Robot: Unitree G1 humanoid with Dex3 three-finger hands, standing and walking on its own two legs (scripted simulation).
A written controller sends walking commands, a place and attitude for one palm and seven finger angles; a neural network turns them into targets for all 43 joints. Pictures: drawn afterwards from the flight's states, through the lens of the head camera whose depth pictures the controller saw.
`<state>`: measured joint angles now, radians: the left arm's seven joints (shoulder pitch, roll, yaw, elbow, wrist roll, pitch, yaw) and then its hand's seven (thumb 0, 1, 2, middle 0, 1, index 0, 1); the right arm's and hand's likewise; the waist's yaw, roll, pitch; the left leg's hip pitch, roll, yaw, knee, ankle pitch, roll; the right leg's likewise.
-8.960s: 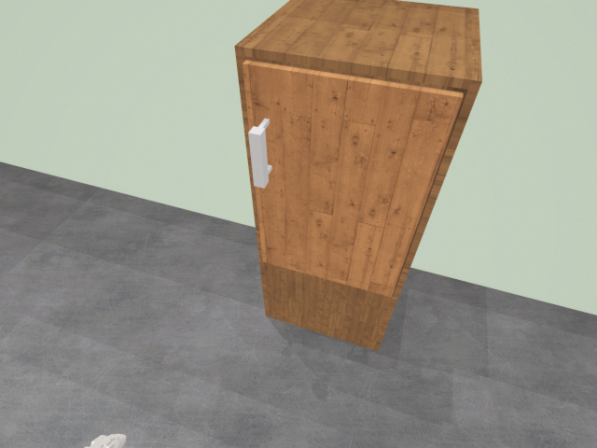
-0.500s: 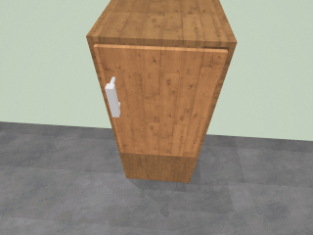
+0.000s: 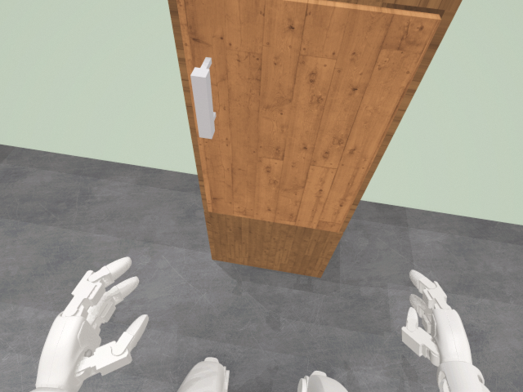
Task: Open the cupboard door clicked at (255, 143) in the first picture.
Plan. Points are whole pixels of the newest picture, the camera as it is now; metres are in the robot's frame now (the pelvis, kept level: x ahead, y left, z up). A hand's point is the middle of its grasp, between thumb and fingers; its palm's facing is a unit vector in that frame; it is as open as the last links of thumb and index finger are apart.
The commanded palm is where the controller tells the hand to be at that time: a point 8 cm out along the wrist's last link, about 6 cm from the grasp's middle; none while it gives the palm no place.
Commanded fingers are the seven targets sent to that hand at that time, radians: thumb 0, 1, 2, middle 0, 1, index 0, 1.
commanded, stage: raise the hand with hooked fingers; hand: left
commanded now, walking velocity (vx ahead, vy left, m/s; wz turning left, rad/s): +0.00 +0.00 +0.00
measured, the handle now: (207, 98) +0.58 +0.17 +0.11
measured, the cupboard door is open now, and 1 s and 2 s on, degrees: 0 0 0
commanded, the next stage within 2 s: move the hooked fingers beside the handle in 1.58 s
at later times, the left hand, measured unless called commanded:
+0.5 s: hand (95, 268) +0.24 +0.25 +0.08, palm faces +0.00 -1.00 -0.08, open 12.2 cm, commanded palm +0.22 +0.30 +0.09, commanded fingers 0.00 -0.31 0.38 -0.29 -1.08 -0.29 -1.08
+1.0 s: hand (69, 211) +0.29 +0.29 +0.13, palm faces -0.01 -1.00 -0.07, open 13.9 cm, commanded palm +0.27 +0.34 +0.13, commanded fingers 0.00 -0.50 0.30 -0.30 -1.20 -0.30 -1.20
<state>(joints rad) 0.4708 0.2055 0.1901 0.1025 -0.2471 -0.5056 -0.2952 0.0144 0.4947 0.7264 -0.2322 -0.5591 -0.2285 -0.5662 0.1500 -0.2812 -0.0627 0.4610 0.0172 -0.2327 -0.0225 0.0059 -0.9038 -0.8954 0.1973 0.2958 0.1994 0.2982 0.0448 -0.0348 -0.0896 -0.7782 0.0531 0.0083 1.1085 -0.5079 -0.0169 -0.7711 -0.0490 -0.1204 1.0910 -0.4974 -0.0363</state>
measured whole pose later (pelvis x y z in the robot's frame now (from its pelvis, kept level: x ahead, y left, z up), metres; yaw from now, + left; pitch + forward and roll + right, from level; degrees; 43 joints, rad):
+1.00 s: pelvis +0.01 +0.03 +0.04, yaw +0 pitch +7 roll -2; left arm 0.00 0.40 0.40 0.33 -0.33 -0.24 -0.49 -0.01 -0.49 0.31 -0.30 -1.19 -0.29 -1.20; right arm 0.26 -0.27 0.07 0.56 0.04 -0.23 -0.08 0.01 -0.90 -0.89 0.20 0.30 0.21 0.30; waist 0.01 0.03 -0.05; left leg -0.56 0.04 0.03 0.86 -0.42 0.02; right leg -0.53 -0.04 -0.11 0.80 -0.38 0.00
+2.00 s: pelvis +0.01 +0.01 +0.04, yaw -1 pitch +8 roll -1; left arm -0.30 0.45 0.44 0.65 -0.30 -0.27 -0.54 -0.01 -0.50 0.30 -0.30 -1.20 -0.30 -1.20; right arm 0.28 -0.29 0.05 0.60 0.04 -0.19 -0.09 0.01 -0.90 -0.89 0.20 0.30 0.21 0.30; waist -0.03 0.02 -0.04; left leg -0.57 0.05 0.04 0.82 -0.39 0.00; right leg -0.57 -0.03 -0.10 0.79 -0.36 -0.01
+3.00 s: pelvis +0.01 +0.03 +0.03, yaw -2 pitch +16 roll -2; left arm -0.81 0.59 0.45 1.14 -0.15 -0.35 -0.44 -0.01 -0.50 0.30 -0.30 -1.20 -0.30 -1.20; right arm 0.36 -0.29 0.05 0.62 0.02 -0.02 -0.05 0.00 -0.90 -0.89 0.20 0.30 0.20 0.30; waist -0.13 0.00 -0.05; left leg -0.78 0.06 0.04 0.93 -0.42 0.02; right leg -0.77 -0.02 -0.08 0.86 -0.37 0.00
